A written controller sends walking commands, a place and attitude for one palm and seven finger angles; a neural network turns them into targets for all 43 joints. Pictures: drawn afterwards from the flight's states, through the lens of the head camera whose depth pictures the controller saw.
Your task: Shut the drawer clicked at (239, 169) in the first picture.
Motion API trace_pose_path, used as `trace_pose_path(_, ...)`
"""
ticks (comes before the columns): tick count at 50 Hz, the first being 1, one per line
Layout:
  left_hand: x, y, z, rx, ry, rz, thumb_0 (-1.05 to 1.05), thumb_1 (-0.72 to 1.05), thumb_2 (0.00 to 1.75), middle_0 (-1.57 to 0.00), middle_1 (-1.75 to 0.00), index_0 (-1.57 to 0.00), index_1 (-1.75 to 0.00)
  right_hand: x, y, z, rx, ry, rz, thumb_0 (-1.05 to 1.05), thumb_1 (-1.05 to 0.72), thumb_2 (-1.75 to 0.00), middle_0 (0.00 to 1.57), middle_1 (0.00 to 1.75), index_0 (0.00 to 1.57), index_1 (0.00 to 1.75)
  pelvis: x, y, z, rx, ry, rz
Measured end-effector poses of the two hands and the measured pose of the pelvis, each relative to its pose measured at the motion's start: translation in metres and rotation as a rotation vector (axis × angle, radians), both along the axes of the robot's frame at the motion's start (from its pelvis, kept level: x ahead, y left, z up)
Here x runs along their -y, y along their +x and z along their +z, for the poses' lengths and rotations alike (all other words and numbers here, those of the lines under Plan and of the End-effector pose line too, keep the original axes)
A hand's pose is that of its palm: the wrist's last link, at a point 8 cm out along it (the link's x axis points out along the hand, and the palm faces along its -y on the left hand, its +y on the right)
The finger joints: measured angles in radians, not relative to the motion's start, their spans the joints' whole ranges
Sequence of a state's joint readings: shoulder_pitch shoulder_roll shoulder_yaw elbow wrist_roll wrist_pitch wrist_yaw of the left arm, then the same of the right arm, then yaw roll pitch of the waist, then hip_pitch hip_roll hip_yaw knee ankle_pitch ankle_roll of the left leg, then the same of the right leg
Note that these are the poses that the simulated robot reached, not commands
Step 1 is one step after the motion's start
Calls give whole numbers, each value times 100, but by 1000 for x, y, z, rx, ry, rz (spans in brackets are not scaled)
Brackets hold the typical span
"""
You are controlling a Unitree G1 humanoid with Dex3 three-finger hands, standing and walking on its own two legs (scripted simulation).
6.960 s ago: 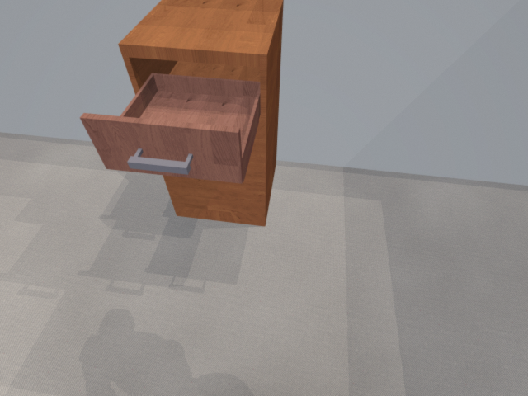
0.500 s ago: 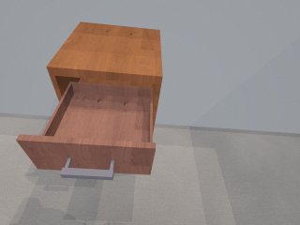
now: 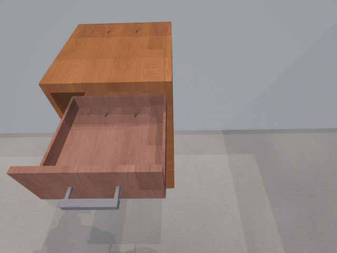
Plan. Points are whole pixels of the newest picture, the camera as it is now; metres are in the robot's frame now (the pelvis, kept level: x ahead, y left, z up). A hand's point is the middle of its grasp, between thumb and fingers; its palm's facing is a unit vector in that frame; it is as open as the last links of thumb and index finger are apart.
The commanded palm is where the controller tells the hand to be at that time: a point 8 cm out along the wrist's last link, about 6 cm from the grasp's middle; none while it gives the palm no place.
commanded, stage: come to a stop and stand still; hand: left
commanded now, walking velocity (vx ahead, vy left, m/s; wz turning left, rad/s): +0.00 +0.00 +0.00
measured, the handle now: (92, 197) +0.27 +0.22 -0.06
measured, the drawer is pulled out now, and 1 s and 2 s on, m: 0.30 0.30 0.29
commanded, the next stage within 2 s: look again from close up in 1.10 s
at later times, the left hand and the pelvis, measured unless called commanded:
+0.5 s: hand out of the picture +0.02 +0.20 -0.16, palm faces +0.01 -0.98 -0.21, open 7.4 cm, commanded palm none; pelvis -0.01 +0.03 +0.01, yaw +0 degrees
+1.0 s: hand out of the picture -0.03 +0.23 -0.17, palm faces -0.01 -0.98 -0.18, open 7.4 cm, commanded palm none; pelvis -0.02 +0.06 +0.01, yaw -1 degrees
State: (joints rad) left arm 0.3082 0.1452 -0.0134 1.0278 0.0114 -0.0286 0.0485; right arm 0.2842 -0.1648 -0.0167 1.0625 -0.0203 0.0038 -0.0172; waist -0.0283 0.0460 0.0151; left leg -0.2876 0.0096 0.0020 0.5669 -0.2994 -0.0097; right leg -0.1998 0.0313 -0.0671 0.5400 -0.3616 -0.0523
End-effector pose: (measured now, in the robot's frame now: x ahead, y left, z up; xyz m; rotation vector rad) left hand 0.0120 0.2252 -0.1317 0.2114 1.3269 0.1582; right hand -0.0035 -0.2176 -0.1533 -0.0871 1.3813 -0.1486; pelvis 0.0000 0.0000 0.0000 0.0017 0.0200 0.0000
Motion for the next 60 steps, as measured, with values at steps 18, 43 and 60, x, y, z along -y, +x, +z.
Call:
trace_pose_path(18, -13, 8, -2, 41, -29, 14, 1, 92, 90, -20, -30, -20, -30, 2, 74, 24, 161, -69, 70, 1, -91, -90, 20, 30, 20, 30, -13, 1, 7, 45, -3, -6)
trace_pose_path(43, -47, -37, -6, -66, -55, 12, 1, 91, 90, -20, -30, -20, -30, -46, -31, 21, -63, -43, 11, 1, -91, -90, 20, 30, 20, 30, -52, -18, 10, 41, -7, -10)
trace_pose_path(60, -48, -54, -6, -98, -66, 31, 1, 91, 90, -20, -30, -20, -30, -61, -28, 19, -45, -25, 6, 1, -92, -90, 20, 30, 20, 30, -60, -19, 10, 27, -2, -12)
